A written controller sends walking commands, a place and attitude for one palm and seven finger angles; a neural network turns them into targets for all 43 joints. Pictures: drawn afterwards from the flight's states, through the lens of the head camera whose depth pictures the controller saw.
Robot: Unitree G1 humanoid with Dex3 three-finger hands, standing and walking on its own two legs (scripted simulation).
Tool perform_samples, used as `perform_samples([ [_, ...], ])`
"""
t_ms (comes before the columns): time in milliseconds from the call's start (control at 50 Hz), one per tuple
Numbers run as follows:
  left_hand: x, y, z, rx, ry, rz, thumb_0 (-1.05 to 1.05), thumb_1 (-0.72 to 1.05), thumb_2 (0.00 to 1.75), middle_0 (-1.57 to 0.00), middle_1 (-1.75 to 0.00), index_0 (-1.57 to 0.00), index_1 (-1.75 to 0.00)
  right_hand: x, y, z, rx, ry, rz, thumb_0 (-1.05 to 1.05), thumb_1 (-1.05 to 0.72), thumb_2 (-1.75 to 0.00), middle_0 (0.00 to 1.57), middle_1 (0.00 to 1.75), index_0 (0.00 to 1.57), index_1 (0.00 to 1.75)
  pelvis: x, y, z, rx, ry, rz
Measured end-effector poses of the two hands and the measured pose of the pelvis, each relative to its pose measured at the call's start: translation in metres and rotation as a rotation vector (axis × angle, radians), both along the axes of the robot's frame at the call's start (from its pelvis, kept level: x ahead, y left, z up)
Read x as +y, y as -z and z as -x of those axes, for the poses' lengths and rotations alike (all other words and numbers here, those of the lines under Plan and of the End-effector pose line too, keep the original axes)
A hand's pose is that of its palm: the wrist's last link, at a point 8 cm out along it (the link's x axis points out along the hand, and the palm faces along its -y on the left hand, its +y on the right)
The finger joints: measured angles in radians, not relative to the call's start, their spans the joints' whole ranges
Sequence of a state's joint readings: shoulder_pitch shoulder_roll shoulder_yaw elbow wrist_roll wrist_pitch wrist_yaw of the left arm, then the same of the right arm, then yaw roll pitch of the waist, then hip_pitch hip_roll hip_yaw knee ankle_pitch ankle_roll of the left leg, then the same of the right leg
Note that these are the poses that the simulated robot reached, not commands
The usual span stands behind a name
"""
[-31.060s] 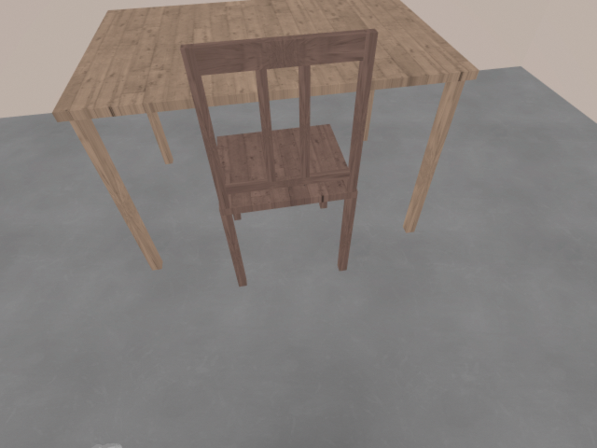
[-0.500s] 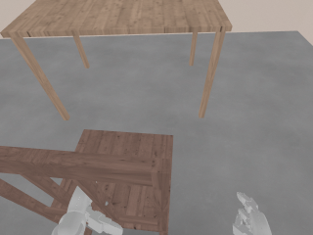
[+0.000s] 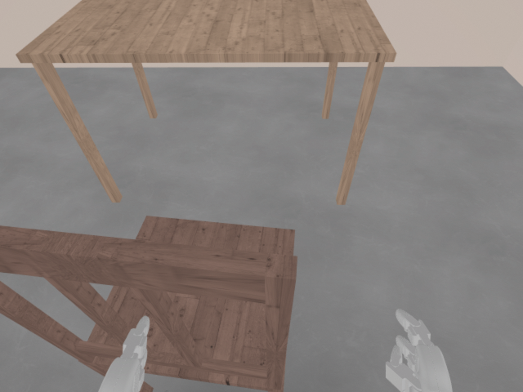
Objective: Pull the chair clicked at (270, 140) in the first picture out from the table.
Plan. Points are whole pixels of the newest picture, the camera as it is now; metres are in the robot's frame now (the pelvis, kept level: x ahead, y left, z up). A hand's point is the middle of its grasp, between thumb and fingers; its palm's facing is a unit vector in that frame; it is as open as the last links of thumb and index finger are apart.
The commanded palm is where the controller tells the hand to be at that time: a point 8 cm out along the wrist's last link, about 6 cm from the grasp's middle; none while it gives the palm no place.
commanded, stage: draw the fingers out of the gap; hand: left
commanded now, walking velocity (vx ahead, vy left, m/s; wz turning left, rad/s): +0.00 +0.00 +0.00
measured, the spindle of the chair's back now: (111, 322) +0.23 +0.25 -0.01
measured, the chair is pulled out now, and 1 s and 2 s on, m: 0.70 0.70 0.69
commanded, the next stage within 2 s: draw the hand back to the body in 0.28 s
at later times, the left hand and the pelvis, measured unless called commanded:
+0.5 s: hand out of the picture +0.10 +0.14 +0.01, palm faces +0.07 -1.00 -0.05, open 17.5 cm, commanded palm +0.06 +0.20 +0.04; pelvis -0.01 +0.01 -0.02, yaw -1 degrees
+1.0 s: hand out of the picture +0.12 +0.18 +0.08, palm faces +0.00 -0.96 -0.27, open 16.7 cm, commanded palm +0.09 +0.25 +0.13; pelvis -0.02 +0.00 +0.00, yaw -1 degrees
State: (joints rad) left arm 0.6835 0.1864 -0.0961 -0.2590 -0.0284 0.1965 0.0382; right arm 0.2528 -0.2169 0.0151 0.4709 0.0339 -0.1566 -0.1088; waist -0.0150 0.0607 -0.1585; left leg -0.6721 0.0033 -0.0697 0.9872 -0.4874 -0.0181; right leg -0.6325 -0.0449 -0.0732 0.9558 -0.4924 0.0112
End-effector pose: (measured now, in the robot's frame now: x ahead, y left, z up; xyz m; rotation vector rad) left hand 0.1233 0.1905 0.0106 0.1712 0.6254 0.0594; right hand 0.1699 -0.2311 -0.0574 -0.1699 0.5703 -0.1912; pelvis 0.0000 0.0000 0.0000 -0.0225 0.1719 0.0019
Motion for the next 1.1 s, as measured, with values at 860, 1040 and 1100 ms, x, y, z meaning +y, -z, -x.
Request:
perform_samples([
  [860, 0.032, -0.067, 0.025, -0.493, 0.072, 0.107, -0.01, -0.54, 0.2, -0.03, -0.02, -0.02, -0.01, 0.021, 0.016, 0.015, -0.052, 0.021, -0.069, 0.02, -0.9, -0.89, 0.2, 0.3, 0.2, 0.3, 0.006, 0.018, 0.027, -0.027, 0.015, 0.022],
  [1040, 0.04, -0.092, 0.025, -0.353, 0.085, -0.162, -0.01, -0.39, 0.28, -0.13, -0.09, -0.14, -0.09, 0.02, -0.007, 0.014, -0.031, 0.011, -0.025, 0.02, -0.9, -0.89, 0.2, 0.3, 0.2, 0.3, 0.004, -0.007, 0.021, -0.117, 0.02, 0.023],
  [1100, 0.045, -0.1, 0.024, -0.324, 0.062, -0.222, -0.01, -0.29, 0.32, -0.12, -0.1, -0.23, -0.14, 0.021, -0.011, 0.014, -0.016, 0.008, -0.024, 0.01, -0.9, -0.89, 0.2, 0.3, 0.2, 0.3, 0.003, -0.015, 0.018, -0.148, 0.024, 0.02],
])
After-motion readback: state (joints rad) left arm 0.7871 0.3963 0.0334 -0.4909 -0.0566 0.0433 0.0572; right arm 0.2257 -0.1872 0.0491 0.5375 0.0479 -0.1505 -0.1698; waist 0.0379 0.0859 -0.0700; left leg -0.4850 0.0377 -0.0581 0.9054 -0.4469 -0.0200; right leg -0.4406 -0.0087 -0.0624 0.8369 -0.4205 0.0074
